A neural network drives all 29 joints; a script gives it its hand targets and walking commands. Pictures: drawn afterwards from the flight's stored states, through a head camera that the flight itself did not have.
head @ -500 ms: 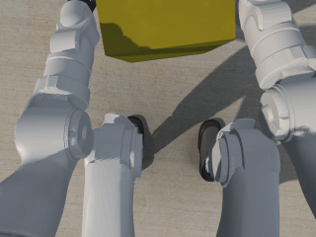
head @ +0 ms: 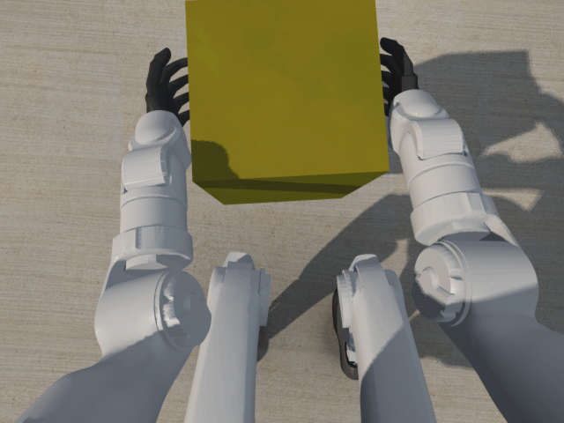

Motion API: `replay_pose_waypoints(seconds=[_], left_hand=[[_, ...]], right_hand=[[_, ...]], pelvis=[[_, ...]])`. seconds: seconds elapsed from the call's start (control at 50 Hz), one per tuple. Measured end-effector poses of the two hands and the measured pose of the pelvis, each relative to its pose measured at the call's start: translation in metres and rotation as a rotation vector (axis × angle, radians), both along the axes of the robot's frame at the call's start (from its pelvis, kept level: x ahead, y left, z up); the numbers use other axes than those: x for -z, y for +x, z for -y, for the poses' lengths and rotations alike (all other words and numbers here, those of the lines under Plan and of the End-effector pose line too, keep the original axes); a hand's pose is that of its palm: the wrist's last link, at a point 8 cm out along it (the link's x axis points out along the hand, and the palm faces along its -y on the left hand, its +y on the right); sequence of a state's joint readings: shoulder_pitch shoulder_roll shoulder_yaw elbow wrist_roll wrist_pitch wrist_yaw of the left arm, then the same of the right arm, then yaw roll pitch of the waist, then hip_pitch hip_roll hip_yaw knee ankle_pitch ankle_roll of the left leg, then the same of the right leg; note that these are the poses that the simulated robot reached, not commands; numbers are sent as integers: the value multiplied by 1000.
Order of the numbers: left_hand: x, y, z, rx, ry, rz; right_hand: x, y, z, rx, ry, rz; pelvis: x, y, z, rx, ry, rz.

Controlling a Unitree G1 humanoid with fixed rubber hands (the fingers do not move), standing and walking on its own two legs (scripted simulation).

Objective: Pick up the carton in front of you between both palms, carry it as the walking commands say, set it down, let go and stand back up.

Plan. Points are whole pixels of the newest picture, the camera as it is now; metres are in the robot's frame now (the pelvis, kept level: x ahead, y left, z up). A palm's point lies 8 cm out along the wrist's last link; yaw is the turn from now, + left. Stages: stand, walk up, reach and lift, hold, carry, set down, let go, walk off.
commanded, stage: reach and lift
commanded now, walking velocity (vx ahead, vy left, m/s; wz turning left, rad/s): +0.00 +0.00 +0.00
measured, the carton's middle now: (282, 123) +0.50 +0.04 -0.14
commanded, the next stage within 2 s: none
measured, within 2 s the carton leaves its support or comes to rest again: neither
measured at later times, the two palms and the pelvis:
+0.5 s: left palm (110, 82) +0.46 +0.18 +0.08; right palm (471, 79) +0.47 -0.12 +0.07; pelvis +0.02 +0.01 +0.11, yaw +0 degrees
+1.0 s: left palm out of the picture +0.42 +0.16 +0.24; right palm out of the picture +0.42 -0.13 +0.22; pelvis +0.09 +0.01 +0.26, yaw +1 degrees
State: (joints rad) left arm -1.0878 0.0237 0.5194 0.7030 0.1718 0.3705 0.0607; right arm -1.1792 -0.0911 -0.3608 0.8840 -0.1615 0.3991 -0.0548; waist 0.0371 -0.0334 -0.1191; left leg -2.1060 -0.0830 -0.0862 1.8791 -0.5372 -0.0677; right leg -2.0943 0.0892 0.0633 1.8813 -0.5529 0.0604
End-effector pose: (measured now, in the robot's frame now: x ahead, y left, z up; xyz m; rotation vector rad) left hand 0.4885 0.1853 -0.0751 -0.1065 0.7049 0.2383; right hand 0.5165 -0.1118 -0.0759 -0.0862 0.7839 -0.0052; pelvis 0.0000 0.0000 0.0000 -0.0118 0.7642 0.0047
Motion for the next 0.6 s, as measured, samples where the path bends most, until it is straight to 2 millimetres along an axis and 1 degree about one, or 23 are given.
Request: replay_pose_waypoints(seconds=[0.1, 0.26, 0.32, 0.44, 0.6], left_hand=[[-35, -7, 2, 25, 18, -12], [-74, -18, 1, 25, 32, 11], [-91, -21, 2, 21, 28, 25], [-131, -27, 4, 17, 8, 42], [-186, -40, 9, 42, 16, 6]], right_hand=[[-31, -11, 3, 5, 0, -11], [-65, -26, 3, 28, 30, 12], [-82, -29, 3, 31, 33, 26], [-123, -38, 6, 51, 40, 39], [-177, -57, 11, 58, 27, 6]], pelvis=[[-27, -2, -1, 0, -1, -2], [-59, -1, -4, -2, 0, 6], [-70, 1, -5, -2, -1, 19], [-97, 11, -5, -3, 0, 66], [-147, 32, -6, -9, -1, 142]])
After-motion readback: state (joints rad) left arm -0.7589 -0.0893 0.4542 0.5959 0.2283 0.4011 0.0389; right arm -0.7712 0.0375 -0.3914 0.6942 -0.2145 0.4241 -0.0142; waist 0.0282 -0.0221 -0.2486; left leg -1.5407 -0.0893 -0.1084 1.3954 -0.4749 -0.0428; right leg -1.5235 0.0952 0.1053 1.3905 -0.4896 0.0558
